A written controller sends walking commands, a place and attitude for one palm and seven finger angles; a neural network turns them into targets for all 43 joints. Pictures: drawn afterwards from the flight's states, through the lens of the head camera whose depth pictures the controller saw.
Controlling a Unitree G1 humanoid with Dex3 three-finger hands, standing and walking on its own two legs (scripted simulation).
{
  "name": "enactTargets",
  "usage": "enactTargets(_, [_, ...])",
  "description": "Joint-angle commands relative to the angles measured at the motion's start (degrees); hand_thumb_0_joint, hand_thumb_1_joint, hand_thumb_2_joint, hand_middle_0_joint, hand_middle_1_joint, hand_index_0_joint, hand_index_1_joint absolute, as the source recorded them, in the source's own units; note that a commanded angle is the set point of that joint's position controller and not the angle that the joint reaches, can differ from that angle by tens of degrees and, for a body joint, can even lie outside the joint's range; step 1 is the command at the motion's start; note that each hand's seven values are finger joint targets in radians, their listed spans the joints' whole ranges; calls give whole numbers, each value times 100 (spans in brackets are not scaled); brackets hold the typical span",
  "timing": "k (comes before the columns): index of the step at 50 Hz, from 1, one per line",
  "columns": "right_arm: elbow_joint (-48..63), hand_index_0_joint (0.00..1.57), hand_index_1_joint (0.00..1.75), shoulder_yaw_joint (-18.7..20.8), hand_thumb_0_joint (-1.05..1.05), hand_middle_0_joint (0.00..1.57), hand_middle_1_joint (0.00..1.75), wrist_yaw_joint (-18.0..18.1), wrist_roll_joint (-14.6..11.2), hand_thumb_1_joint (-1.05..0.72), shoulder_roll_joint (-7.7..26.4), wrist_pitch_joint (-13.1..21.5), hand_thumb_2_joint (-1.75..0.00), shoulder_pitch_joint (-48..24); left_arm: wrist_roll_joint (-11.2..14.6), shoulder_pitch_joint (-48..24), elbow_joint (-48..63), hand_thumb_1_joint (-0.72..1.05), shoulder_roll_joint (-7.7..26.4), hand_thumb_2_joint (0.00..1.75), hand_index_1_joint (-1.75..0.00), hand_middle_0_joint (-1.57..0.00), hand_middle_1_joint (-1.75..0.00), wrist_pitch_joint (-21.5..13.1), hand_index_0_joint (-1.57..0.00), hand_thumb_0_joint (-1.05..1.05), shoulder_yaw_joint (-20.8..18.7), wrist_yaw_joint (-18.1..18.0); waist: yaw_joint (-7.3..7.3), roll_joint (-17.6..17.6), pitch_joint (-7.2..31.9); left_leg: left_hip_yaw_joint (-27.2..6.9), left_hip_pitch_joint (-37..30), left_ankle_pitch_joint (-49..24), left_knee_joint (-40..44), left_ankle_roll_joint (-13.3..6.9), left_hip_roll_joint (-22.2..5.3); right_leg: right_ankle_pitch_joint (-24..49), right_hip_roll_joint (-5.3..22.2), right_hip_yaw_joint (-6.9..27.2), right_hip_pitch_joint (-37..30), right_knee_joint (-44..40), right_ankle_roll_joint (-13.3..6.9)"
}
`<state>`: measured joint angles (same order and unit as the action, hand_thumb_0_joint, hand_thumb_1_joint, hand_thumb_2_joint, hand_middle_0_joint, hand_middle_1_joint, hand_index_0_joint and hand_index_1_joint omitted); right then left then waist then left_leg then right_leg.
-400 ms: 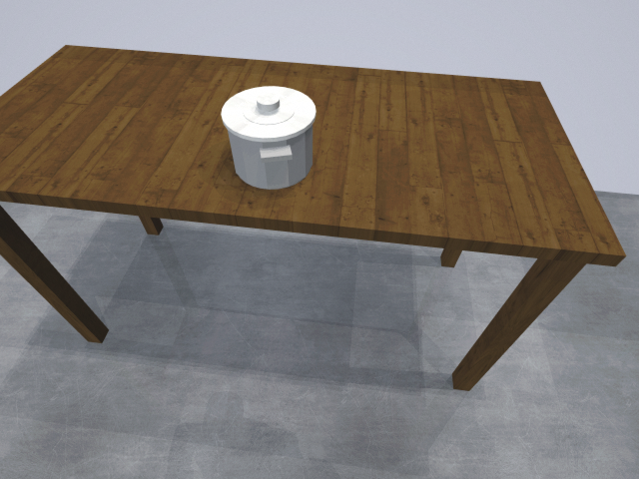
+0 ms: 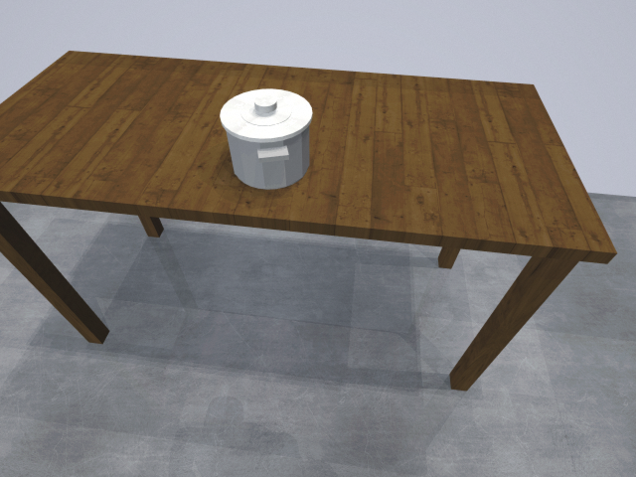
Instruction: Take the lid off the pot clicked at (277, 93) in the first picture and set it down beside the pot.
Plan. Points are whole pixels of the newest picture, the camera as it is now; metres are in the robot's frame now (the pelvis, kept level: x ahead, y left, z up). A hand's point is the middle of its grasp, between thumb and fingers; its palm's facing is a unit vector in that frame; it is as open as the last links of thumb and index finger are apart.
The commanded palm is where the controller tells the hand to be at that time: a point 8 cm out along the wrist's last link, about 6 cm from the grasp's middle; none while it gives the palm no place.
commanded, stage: look at it before walking up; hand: left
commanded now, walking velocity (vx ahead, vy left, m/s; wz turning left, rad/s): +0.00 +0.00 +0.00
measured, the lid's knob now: (265, 103) +0.69 +0.14 +0.11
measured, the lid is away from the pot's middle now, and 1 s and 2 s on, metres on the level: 0.00 0.00 0.00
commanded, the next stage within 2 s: take the last steps up to it in 0.24 s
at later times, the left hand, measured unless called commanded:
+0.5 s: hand out of the picture -0.01 +0.17 -0.17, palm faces +0.04 -0.98 -0.19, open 7.4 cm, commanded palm none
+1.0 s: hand (223, 397) +0.26 +0.17 -0.16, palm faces -0.04 -0.98 -0.20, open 7.3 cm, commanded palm none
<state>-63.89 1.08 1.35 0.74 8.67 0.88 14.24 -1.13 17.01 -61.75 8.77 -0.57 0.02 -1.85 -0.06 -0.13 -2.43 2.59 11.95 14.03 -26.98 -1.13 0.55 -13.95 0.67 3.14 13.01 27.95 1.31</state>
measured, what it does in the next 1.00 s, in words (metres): walks ahead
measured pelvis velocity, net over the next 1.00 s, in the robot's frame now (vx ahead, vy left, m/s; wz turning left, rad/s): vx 0.13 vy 0.00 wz -0.02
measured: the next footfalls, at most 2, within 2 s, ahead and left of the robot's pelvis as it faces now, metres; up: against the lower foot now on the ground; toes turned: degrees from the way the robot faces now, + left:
right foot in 1.02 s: +0.24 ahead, -0.12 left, +0.00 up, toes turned -6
left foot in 1.32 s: +0.27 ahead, +0.12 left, +0.00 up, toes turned -1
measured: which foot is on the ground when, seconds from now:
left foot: down 0.00-1.00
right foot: down 0.00-0.66, up 0.68-1.00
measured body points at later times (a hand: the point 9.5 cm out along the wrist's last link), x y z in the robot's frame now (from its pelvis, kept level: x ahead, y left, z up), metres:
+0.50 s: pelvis +0.00 -0.01 +0.00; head +0.02 -0.01 +0.45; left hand -0.01 +0.22 -0.16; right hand +0.00 -0.23 -0.16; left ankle +0.01 +0.11 -0.74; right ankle +0.01 -0.13 -0.74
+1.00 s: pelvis +0.13 +0.00 -0.01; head +0.18 -0.02 +0.44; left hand +0.26 +0.22 -0.14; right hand +0.02 -0.19 -0.16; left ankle +0.01 +0.11 -0.74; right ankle +0.20 -0.11 -0.73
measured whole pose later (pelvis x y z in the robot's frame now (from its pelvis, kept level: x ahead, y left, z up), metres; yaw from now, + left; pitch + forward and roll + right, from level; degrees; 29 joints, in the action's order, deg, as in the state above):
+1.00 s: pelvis +0.13 +0.00 -0.01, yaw -1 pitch +2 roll +0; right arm -64.2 0.2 2.0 1.6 5.7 4.2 27.0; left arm -1.4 6.7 -52.2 9.4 -1.8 -3.4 0.7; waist -3.0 1.2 -4.4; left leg 3.3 1.7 23.6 -24.4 -1.0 0.3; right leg -12.6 2.6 -5.5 25.4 35.3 -2.6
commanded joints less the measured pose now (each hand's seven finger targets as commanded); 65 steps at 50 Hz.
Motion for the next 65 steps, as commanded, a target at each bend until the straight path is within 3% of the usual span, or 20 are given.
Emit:
enactTargets(1, [178, 20, 30, 107, 0, 20, 30, 48, -28, -90, 609, 50, -90, 305, 25, 416, 157, 90, 658, 90, -30, -20, -30, -66, -20, 0, -150, -45, 4, -12, -155, -629, -11, -239, 575, -63, -545, 262, 366, 353, 319, -583, -254])
enactTargets(18, [158, 20, 30, 113, 0, 20, 30, 43, -12, -90, 563, 44, -90, 404, 25, 426, 183, 90, 638, 90, -30, -20, -30, -70, -20, 0, -182, -27, -13, 18, -145, -652, 52, -99, 595, -50, -541, 90, 321, 378, 355, -633, -282])
enactTargets(20, [159, 20, 30, 135, 0, 20, 30, 33, 4, -90, 599, 32, -90, 499, 7, 501, 189, 90, 652, 90, -30, -20, -30, -56, -20, 0, -209, -4, 15, 11, -13, -635, 70, 834, 627, -80, -510, -850, 306, 390, 269, -683, -308])
enactTargets(25, [313, 20, 30, 176, 0, 20, 30, -17, 64, -90, 503, -11, -90, 596, -19, 633, 347, 90, 795, 90, -30, -20, -30, 8, -20, 0, -366, 88, 67, -533, -656, -348, 835, 1726, -89, -100, -190, -2545, 557, 1117, 632, -1082, -634])
enactTargets(28, [407, 20, 30, 157, 0, 20, 30, -7, 54, -90, 406, 109, -90, 705, 32, 771, 376, 90, 878, 90, -30, -20, -30, -52, -20, 0, -472, 100, 22, -783, -350, -7, 890, 1061, -779, -50, -85, -2331, 1043, 1645, 287, -1204, -978])
enactTargets(30, [421, 20, 30, 169, 0, 20, 30, 2, 35, -90, 380, 156, -90, 866, 11, 605, 466, 90, 811, 90, -30, -20, -30, -58, -20, 0, -498, 106, -89, -584, -433, -49, 452, 1069, -487, -83, -120, -2029, 893, 1332, 668, -900, -963])
enactTargets(32, [329, 20, 30, 171, 0, 20, 30, 10, 53, -90, 502, 233, -90, 1311, -7, 268, 602, 90, 633, 90, -30, -20, -30, -53, -20, 0, -488, 142, -307, 302, -505, -749, -272, 1110, 443, -287, -527, -1364, 338, 571, 1300, 191, -720])
enactTargets(34, [160, 20, 30, 274, 0, 20, 30, 76, 139, -90, 930, 279, -90, 2033, -38, -306, 883, 90, 348, 90, -30, -20, -30, -126, -20, 0, -408, 144, -580, 1694, -688, -2911, -1243, 589, 1656, -1072, -1995, -1630, -202, -549, 2877, 2598, -349])
enactTargets(35, [152, 20, 30, 252, 0, 20, 30, 105, 120, -90, 843, 288, -90, 2096, -47, -506, 978, 90, 427, 90, -30, -20, -30, -157, -20, 0, -422, 129, -568, 1103, -811, -3099, -1273, -181, 1615, -1432, -2280, -1662, 116, -275, 3221, 3282, -386])
enactTargets(37, [240, 20, 30, 155, 0, 20, 30, 127, 113, -90, 650, 375, -90, 1742, -14, -621, 952, 90, 364, 90, -30, -20, -30, -202, -20, 0, -433, 185, -370, 300, -599, -2285, -1206, -1593, 1450, -1385, -1989, -1155, 411, -181, 3130, 3672, -321])
enactTargets(39, [259, 20, 30, 100, 0, 20, 30, 159, 70, -90, 608, 447, -90, 1551, 10, -441, 920, 90, 252, 90, -30, -20, -30, -153, -20, 0, -424, 246, -193, 591, -264, -1429, -1241, -2235, 1381, -1195, -1594, -790, 439, -347, 2807, 3549, -244])
enactTargets(45, [141, 20, 30, 83, 0, 20, 30, 177, 102, -90, 586, 433, -90, 1698, 22, -1024, 1238, 90, 118, 90, -30, -20, -30, -130, -20, 0, -361, 289, -264, 624, -161, -608, -1162, -3153, 1038, -881, -1309, -498, 274, -865, 1902, 1535, -314])
enactTargets(48, [94, 20, 30, 119, 0, 20, 30, 153, 44, -90, 693, 367, -90, 1607, 2, -141, 983, 90, 330, 90, -30, -20, -30, -195, -20, 0, -443, 239, 183, 386, 322, -274, -599, -3384, -90, -550, -1061, 526, -67, -1070, -178, 137, -379])
enactTargets(49, [99, 20, 30, 130, 0, 20, 30, 120, -5, -90, 626, 356, -90, 1565, -13, 576, 734, 90, 608, 90, -30, -20, -30, -237, -20, 0, -529, 177, 487, 56, 624, -180, 335, -2720, -979, -349, -859, 957, 267, -630, -1601, 146, -553])
enactTargets(50, [252, 20, 30, 109, 0, 20, 30, 79, -66, -90, 356, 358, -90, 1641, -17, 1223, 605, 90, 1231, 90, -30, -20, -30, -284, -20, 0, -648, 75, 673, -1215, 1145, 230, 1789, -232, -2519, 9, -169, 2665, 1879, 1361, -2962, -106, -1204])
enactTargets(51, [384, 20, 30, 163, 0, 20, 30, 165, -83, -90, 444, 277, -90, 1390, 86, 1400, 556, 90, 1336, 90, -30, -20, -30, -245, -20, 0, -644, 33, 634, -1003, 1062, 29, 1896, 2335, -3815, 165, -56, 4216, 2772, 2144, -2337, -529, -1888])
enactTargets(52, [375, 20, 30, 167, 0, 20, 30, 187, -62, -90, 389, 186, -90, 1074, 66, 925, 631, 90, 1182, 90, -30, -20, -30, -220, -20, 0, -581, -47, 491, -394, 561, -403, 1786, 2200, -3966, 169, -306, 4068, 2502, 1835, -1316, -559, -1930])
enactTargets(55, [354, 20, 30, 201, 0, 20, 30, 152, -47, -90, 194, -97, -90, 1078, -25, -280, 992, 90, 851, 90, -30, -20, -30, -89, -20, 0, -509, -177, -19, -935, 312, -468, 1400, 1875, -3414, 259, -488, 3901, 1945, 666, -12, -469, -1664])
enactTargets(60, [557, 20, 30, 272, 0, 20, 30, 65, -45, -90, 206, -164, -90, 834, -65, -356, 1092, 90, 1101, 90, -30, -20, -30, -19, -20, 0, -584, -134, -47, -801, 648, -21, 1033, 1054, -2257, 426, -205, 4172, 1630, 285, 63, -134, -1372])
enactTargets(65, [763, 20, 30, 362, 0, 20, 30, 10, -24, -90, 501, -105, -90, 789, -25, -450, 1190, 90, 1059, 90, -30, -20, -30, 105, -20, 0, -570, -63, -236, -589, 632, -65, -326, -1021, -219, 291, -315, 2089, 1085, -6, 691, 524, -655])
